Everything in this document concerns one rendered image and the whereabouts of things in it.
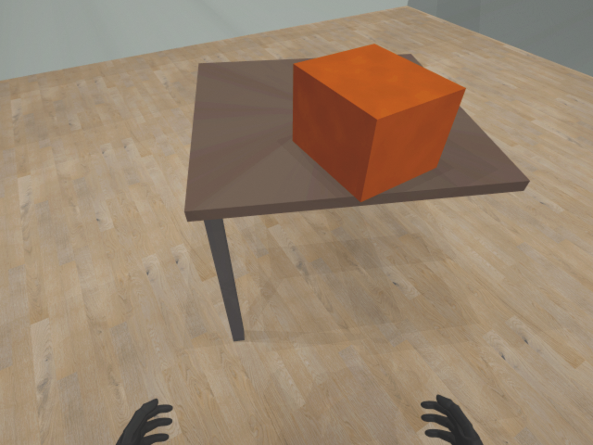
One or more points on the right robot hand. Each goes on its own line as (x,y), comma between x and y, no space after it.
(461,429)

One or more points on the left robot hand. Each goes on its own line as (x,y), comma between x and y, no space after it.
(134,432)

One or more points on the table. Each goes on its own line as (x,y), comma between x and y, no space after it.
(243,161)

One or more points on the carton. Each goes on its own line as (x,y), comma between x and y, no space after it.
(371,118)

